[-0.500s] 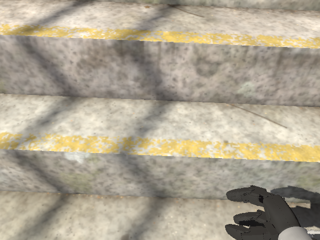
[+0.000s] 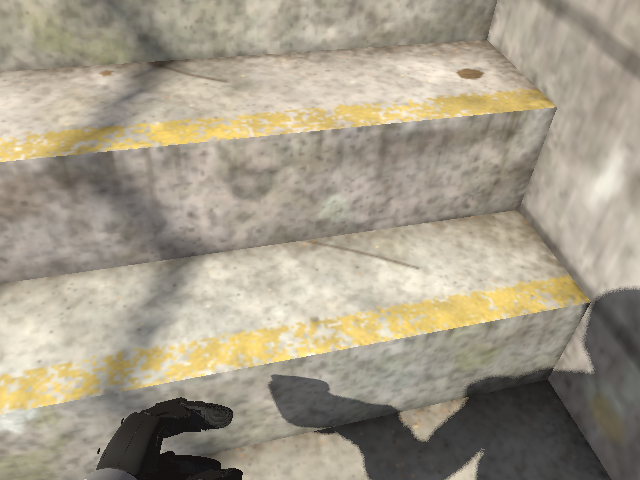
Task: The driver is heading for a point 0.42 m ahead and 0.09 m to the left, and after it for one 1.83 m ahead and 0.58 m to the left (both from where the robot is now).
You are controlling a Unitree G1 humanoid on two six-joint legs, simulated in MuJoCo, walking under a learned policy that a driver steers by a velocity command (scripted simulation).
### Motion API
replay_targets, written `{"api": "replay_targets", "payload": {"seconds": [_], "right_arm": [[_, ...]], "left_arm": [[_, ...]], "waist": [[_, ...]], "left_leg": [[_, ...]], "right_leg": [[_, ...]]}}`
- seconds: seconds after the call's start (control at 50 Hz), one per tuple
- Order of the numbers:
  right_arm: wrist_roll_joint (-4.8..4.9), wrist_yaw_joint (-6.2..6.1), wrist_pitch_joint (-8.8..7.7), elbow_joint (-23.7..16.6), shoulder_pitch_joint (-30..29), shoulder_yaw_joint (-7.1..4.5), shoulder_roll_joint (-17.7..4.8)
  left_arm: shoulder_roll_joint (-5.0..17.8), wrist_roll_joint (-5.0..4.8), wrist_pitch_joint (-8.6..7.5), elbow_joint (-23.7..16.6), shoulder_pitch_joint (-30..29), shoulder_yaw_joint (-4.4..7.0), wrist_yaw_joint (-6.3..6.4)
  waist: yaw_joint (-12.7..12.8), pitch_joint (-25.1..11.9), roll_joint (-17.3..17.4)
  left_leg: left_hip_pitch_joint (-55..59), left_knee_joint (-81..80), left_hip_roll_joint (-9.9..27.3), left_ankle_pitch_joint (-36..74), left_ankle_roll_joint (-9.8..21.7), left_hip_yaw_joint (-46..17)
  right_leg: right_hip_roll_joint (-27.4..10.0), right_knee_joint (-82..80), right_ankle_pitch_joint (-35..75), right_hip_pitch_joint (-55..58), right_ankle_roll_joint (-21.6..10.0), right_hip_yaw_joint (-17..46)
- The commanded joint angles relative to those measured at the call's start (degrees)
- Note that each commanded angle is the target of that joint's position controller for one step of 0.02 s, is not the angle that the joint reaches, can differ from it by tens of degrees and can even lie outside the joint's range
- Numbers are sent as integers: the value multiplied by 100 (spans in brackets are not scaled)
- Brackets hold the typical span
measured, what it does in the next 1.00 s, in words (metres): climbs, turning left: right foot 0.21 m higher, then left foot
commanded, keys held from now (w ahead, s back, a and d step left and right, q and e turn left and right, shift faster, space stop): w+q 0.36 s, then q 0.64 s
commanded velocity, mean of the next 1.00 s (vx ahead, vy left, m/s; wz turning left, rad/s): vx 0.29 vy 0.00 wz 0.41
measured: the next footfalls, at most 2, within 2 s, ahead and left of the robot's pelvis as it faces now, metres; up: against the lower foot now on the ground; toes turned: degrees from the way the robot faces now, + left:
right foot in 0.02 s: +0.14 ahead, -0.12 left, +0.21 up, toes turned -18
left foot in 0.46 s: +0.13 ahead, +0.00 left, +0.21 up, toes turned +0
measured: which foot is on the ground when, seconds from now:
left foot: down 0.00-0.06, up 0.08-0.44, down 0.46-0.88, up 0.90-1.00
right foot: up 0.00-0.00, down 0.02-0.48, up 0.50-0.82, down 0.84-1.00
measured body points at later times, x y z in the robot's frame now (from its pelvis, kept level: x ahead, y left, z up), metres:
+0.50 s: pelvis +0.11 -0.05 +0.14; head +0.09 -0.01 +0.59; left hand +0.42 +0.17 +0.10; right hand -0.03 -0.28 +0.01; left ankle +0.08 +0.00 -0.56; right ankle +0.10 -0.11 -0.55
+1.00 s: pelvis +0.24 -0.08 +0.30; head +0.23 -0.07 +0.75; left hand +0.32 +0.22 +0.21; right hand +0.44 -0.29 +0.17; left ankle +0.11 +0.03 -0.25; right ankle +0.37 -0.17 -0.32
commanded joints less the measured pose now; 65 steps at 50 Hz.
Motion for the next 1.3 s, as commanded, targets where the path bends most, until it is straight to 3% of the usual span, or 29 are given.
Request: {"api": "replay_targets", "payload": {"seconds": [0.02, 0.04, 0.06, 0.08, 0.1, 0.16, 0.18, 0.2, 0.26, 0.36, 0.38, 0.42, 0.48, 0.5, 0.54, 0.58, 0.6, 0.7, 0.78, 0.82, 0.84, 0.86, 0.88, 0.9, 0.94, 1.02, 1.18, 1.26, 1.3], "right_arm": [[100, 149, -136, -559, -678, -162, -1280], [-386, 302, -85, -350, -5, -3, -745], [857, -487, -541, -994, 67, -177, -825], [736, -675, -646, -1135, -537, -69, -442], [66, 19, -226, -111, 195, 20, 221], [368, 48, -117, -733, -334, -33, 531], [400, -598, -218, -2101, -1116, -22, 445], [428, -233, 83, -932, -319, 73, 595], [374, 119, 193, -318, 442, -189, 13], [241, -20, 116, 411, 462, -211, 41], [235, -126, 250, 524, 502, -160, 39], [227, -1310, 372, -221, 773, -52, 841], [-10, -1324, 154, -122, 2042, -35, 979], [-109, -1316, 135, -276, 1434, -75, 446], [88, -1330, -59, -1417, 55, -276, -509], [-126, -783, -21, -751, 588, -139, -307], [-88, -602, 27, -522, 1096, -29, 4], [137, -822, -400, -597, 1268, 237, 634], [72, -1028, -470, -623, 1886, -36, -90], [462, -592, -342, -641, 1062, -283, -548], [46, -343, -307, -358, 1451, -255, -386], [334, -84, -442, -838, 3, -390, -637], [131, 129, -464, -1495, -518, -367, -143], [41, 129, -326, -1324, -574, -221, 454], [679, -9, -66, -1295, -1713, -256, 185], [403, -507, -49, -1392, -1290, -79, 276], [283, -537, -60, -2483, -2540, -75, -599], [309, -566, -402, -2059, -1466, -427, -904], [524, -638, -385, -2291, -1293, -611, -1924]], "left_arm": [[195, 76, 49, 59, 1003, 53, 83], [521, 91, -66, 857, 2580, 224, 219], [843, 220, -742, 1274, 3282, 448, 861], [995, 227, -924, 1352, 2757, 528, 1170], [858, 465, -982, 1667, 3426, 279, 406], [176, -52, -1374, 1825, 860, 220, 195], [210, 219, -1521, 2146, 670, 421, 784], [81, 259, -1432, 1438, -606, 165, 379], [571, -15, -1496, 660, -1870, 367, 117], [714, -59, -1258, 833, -927, 462, 217], [499, 34, -1150, 971, -605, 401, 164], [537, -132, -1699, 1738, 704, 485, 1230], [10, -167, -1540, 909, -974, 246, 1063], [-517, -283, -1543, 152, -1073, 79, 823], [16, 184, -1715, 228, -213, 180, 571], [724, -2, -1392, 744, -941, 399, 338], [511, 376, -1299, 345, -835, 333, 251], [29, 203, -1584, -333, -1607, 131, 518], [-103, 127, -1463, -1359, -2772, 26, 581], [-488, 148, -901, -1982, -3619, -90, 358], [-766, -94, -663, -1569, -2984, -56, 113], [-182, -214, -713, -734, -337, 277, 218], [735, -222, -642, -196, 1515, 594, 425], [1029, 358, -591, 398, 2313, 654, 446], [985, 438, -930, 951, 2437, 669, 452], [-1239, -152, -1796, 1442, 44, 127, 488], [1192, -102, -2090, 1107, 279, 721, 639], [655, -6, -2180, 1007, 132, 543, 509], [395, -66, -2097, 1062, 1947, 443, 463]], "waist": [[1060, -28, 898], [1134, -924, -73], [582, -485, -292], [553, -3, -1466], [883, -56, -2730], [-420, 1223, -11], [-1389, 1435, -107], [-1333, 930, 551], [-1945, 1480, 148], [-966, 1293, -468], [-645, 1338, -803], [-1414, 1652, -327], [-2193, 2016, 189], [-1329, 2366, 1911], [-505, 2464, 392], [-1535, 1155, -1161], [-1178, 1371, -1108], [-710, 1317, -385], [-805, 1094, 43], [131, 1159, 586], [-24, 845, 1382], [1026, 657, 1793], [1536, -1454, -922], [1397, -1415, -2877], [1291, 747, -1788], [-554, 1405, -238], [-282, 1094, -609], [-629, 1746, -110], [-90, 654, 1962]], "left_leg": [[693, 2343, 958, 9895, 1262, -232], [-1417, 3942, 696, 8962, 1151, -725], [-2353, 5146, -369, 4139, 422, -218], [-3702, 7915, -1180, 404, 98, -788], [-5022, 11039, -1269, 1011, 429, -2931], [-6260, 12594, -1219, 161, 616, -2830], [-5149, 12580, -1380, 116, -153, -1188], [-5761, 12227, -986, 503, 325, -1888], [-3328, 12472, -1278, -113, 366, -1029], [-3009, 6325, -1042, -1483, -127, -664], [-3071, 5228, -1163, -2409, -289, -709], [-1956, 4544, -903, -1931, 345, 108], [-1143, 2452, -780, -420, 976, -1093], [-1125, 2261, -641, -151, 1577, -4011], [-1180, 988, 353, -1838, 1935, -7347], [-173, 1953, 245, -531, 2126, -6261], [127, 2704, 233, 1137, 1804, -5627], [36, 2944, -369, 3022, 225, -3141], [-994, 2539, -774, 2771, -186, -3329], [-3070, 719, -389, 6267, 1011, -3932], [-3554, 470, 49, 8989, 1520, -3900], [-1756, 2062, 197, 11263, 884, -3360], [-2508, 3991, -675, 9800, 462, -2853], [-3931, 6441, -1692, 1321, -205, -2977], [-5733, 10696, -1888, 1008, -108, -3145], [-5165, 9788, -808, -593, -35, -2205], [-2671, 5846, -537, -2115, -995, -719], [-1060, 2851, -915, -697, -663, -821], [804, 2243, 896, 1321, 1258, -4580]], "right_leg": [[811, -2990, -934, 2678, 338, -362], [329, -3208, 946, 5472, -296, 1250], [-145, -3909, -3196, 6751, -194, 2561], [-919, -5334, -3904, 6001, -283, 4497], [-1579, -5337, -1920, 5537, -324, 4654], [-1349, -5605, -1567, 4373, 27, 2918], [-1331, -5691, -1844, 3913, 425, 2418], [-1120, -5841, -1520, 3552, 817, 881], [-1408, -7354, -602, 1385, 311, -8], [-1475, -7021, 993, 4758, 191, -668], [-1596, -6832, 797, 5365, -96, -438], [-1858, -6028, 388, 6000, 78, -91], [-785, -2212, 729, 5160, 657, -528], [240, -1400, -572, 3371, 1160, 82], [214, 254, -461, 2090, 1310, 1418], [464, 2517, 555, 671, 777, 2845], [321, 3808, 258, -190, 483, 2734], [-58, 4388, -1601, -864, 117, 1796], [-205, 2100, -1952, -394, 367, 1180], [460, -1076, -4519, 2016, 766, -182], [752, -588, -1271, 3696, 892, -630], [691, -1618, 65, 3691, 636, 627], [-37, -3224, 143, 5831, -225, 3175], [-1497, -4973, 259, 6675, -1349, 6397], [-1218, -5775, -4158, 4662, -1005, 6482], [-817, -5527, -1333, 3310, 151, 2856], [-1123, -6603, -682, 3642, 721, 938], [-1150, -4794, -1008, 4285, 794, 426], [-127, -1920, -1554, 2062, 1574, 1490]]}}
